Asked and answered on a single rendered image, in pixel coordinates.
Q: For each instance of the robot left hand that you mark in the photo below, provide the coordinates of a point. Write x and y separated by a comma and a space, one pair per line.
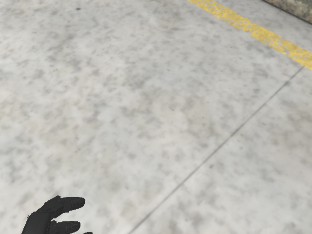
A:
40, 222

